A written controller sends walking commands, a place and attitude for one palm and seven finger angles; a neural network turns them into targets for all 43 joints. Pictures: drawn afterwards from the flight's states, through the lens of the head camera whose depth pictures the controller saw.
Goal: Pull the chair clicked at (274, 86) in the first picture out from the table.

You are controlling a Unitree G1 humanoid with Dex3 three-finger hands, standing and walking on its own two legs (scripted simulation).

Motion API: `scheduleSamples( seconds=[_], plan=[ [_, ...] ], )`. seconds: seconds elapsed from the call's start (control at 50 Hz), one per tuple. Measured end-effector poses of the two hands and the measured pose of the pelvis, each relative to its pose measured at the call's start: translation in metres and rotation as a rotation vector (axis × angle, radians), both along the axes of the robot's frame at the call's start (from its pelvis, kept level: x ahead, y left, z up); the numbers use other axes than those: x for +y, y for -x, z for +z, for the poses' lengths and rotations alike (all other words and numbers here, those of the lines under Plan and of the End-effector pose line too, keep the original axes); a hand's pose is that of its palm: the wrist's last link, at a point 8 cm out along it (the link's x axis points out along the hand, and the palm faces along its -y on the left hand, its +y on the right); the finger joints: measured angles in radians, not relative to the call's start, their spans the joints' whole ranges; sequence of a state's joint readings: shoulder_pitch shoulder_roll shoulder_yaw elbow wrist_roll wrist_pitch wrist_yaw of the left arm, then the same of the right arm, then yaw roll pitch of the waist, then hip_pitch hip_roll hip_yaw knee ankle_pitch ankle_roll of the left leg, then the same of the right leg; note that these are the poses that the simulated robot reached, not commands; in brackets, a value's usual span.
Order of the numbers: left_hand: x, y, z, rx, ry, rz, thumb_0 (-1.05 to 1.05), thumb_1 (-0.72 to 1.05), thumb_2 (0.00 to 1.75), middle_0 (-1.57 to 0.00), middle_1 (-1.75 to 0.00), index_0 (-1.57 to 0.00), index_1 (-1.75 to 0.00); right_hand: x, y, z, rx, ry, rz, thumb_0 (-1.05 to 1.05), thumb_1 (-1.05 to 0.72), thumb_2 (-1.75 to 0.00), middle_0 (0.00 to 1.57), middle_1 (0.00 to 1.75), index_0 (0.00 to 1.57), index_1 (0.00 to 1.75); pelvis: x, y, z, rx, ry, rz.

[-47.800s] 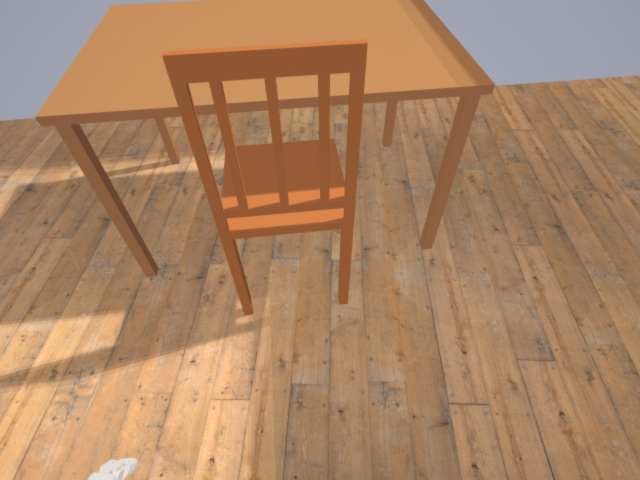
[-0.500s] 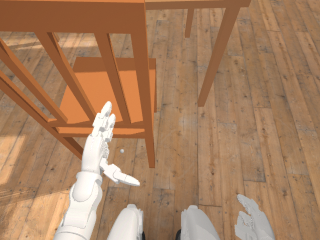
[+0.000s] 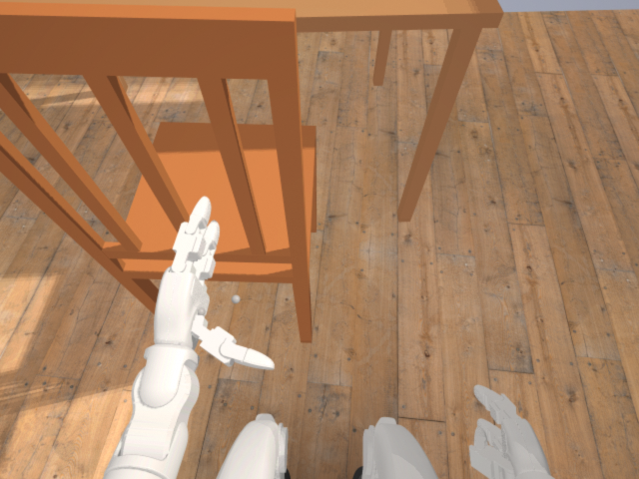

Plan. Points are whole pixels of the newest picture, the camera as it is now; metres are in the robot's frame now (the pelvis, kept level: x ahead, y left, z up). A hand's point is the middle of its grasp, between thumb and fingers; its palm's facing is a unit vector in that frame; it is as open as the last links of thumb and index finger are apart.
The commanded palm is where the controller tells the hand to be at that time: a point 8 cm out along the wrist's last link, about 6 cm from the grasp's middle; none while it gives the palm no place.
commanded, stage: aim the fingers beside a spindle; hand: left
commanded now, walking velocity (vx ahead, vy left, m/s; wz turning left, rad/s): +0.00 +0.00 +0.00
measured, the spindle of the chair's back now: (161, 185) +0.47 +0.23 +0.05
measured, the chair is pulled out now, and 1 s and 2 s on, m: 0.17 0.17 0.17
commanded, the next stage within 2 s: none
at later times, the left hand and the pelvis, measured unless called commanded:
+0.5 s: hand (242, 317) +0.31 +0.11 +0.00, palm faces -0.10 -1.00 +0.00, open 16.9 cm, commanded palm +0.30 +0.17 +0.03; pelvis +0.00 +0.01 +0.00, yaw +0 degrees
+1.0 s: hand (218, 278) +0.34 +0.13 +0.05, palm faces +0.00 -1.00 -0.07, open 16.9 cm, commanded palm +0.31 +0.17 +0.02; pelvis +0.00 +0.01 +0.00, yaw +0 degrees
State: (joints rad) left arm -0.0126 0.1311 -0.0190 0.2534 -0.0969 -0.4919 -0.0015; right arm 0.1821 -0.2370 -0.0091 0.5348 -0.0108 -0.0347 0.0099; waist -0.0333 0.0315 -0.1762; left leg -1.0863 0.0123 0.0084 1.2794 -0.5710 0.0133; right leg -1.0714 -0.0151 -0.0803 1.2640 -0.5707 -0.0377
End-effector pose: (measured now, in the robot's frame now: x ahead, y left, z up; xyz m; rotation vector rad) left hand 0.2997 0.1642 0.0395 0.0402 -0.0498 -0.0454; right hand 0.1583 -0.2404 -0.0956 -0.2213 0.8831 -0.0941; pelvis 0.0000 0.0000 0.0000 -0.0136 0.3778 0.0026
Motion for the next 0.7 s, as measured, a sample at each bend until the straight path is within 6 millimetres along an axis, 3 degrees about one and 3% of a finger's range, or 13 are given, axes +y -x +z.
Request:
scheduleSamples(
  seconds=[0.14,0.32,0.48,0.52,0.62,0.66,0.7],
  plan=[
    [0.000,0.006,-0.026,0.129,0.016,-0.021,-0.02,-0.50,0.30,-0.06,-0.08,-0.06,-0.08,0.004,0.001,-0.001,0.002,-0.010,-0.001,0.01,-0.91,-0.89,0.20,0.30,0.20,0.30,0.001,0.002,-0.001,0.004,0.001,-0.002],
    [0.010,0.006,0.006,-0.022,0.006,0.007,-0.02,-0.50,0.30,-0.06,-0.08,-0.06,-0.09,0.006,0.006,-0.001,0.009,-0.005,0.002,0.01,-0.91,-0.89,0.20,0.30,0.20,0.30,0.003,0.002,0.000,-0.005,0.007,0.002],
    [-0.002,0.006,-0.034,0.152,0.029,-0.050,-0.02,-0.50,0.30,-0.06,-0.08,-0.06,-0.08,0.005,0.009,-0.001,0.012,0.010,-0.010,0.01,-0.90,-0.89,0.20,0.30,0.20,0.30,0.005,0.005,-0.003,0.008,0.008,-0.001],
    [-0.001,0.006,-0.028,0.119,0.030,-0.041,-0.02,-0.50,0.30,-0.06,-0.08,-0.06,-0.08,0.004,0.010,-0.001,0.010,0.019,-0.018,0.01,-0.90,-0.89,0.20,0.30,0.20,0.30,0.006,0.004,-0.004,0.008,0.007,-0.005],
    [0.012,-0.002,0.008,-0.042,0.006,0.016,-0.02,-0.50,0.30,-0.06,-0.08,-0.07,-0.09,0.006,0.012,-0.003,0.021,0.011,-0.011,0.01,-0.91,-0.89,0.20,0.30,0.20,0.30,0.007,0.003,-0.002,0.002,0.008,-0.002],
    [0.013,-0.007,0.010,-0.044,-0.004,0.019,-0.02,-0.50,0.30,-0.06,-0.08,-0.06,-0.09,0.008,0.012,-0.004,0.030,-0.001,-0.004,0.01,-0.91,-0.89,0.20,0.30,0.20,0.30,0.007,0.003,-0.001,0.002,0.009,0.001],
    [0.010,-0.010,-0.001,0.016,0.000,0.001,-0.02,-0.50,0.30,-0.06,-0.08,-0.06,-0.08,0.009,0.013,-0.005,0.040,-0.011,0.000,0.01,-0.91,-0.89,0.20,0.30,0.20,0.30,0.007,0.003,0.000,0.003,0.009,0.003]
  ],
)
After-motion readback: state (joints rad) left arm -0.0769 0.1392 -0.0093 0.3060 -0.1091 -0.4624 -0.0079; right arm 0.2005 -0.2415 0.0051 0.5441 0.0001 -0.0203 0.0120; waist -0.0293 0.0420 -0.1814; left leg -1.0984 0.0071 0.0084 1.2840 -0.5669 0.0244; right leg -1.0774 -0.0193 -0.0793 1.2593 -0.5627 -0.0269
